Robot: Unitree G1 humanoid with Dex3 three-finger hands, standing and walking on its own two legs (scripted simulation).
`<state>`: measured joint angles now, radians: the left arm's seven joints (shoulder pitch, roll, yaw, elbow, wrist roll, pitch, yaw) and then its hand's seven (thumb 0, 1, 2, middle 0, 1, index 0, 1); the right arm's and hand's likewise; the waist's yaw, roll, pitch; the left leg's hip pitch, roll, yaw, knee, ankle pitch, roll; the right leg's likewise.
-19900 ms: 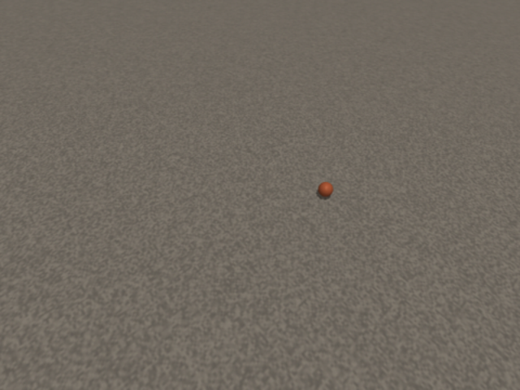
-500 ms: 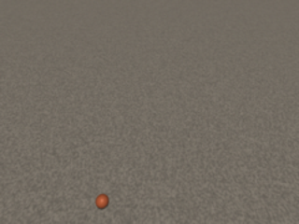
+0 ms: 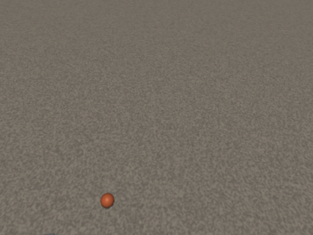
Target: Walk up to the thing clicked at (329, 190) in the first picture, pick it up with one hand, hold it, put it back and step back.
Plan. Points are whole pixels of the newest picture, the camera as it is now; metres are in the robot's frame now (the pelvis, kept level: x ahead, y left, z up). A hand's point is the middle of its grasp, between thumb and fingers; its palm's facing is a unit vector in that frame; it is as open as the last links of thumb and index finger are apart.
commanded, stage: walk up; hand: left
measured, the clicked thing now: (107, 200) +0.40 +0.27 -0.74
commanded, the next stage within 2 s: none
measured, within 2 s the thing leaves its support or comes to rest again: neither
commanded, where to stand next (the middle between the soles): +0.02 +0.04 m, yaw +0 degrees
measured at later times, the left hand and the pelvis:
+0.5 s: hand out of the picture +0.00 +0.30 -0.18, palm faces -0.09 -0.93 -0.36, open 7.4 cm; pelvis -0.11 +0.03 -0.02, yaw -3 degrees
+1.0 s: hand out of the picture -0.13 +0.29 -0.17, palm faces +0.03 -0.93 -0.36, open 7.4 cm; pelvis -0.26 +0.02 -0.02, yaw +2 degrees
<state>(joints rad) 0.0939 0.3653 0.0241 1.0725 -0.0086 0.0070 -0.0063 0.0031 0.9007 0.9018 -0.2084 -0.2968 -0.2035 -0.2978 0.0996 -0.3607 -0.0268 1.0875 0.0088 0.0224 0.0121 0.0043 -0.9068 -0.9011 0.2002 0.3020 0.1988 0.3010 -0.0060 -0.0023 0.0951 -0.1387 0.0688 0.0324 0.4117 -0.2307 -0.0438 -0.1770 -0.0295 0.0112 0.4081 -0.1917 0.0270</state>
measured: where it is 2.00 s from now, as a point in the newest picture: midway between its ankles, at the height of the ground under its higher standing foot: outside the picture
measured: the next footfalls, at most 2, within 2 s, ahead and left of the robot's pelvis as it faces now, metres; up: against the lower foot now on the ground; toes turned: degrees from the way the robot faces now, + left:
right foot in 0.58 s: -0.15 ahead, -0.10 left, +0.00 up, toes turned -2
left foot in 0.90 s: -0.26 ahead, +0.12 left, +0.00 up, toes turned -2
